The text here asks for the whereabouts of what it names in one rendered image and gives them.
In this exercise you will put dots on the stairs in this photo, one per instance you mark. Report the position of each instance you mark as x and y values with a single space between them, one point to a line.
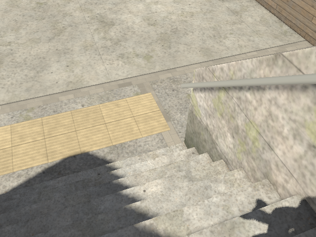
170 192

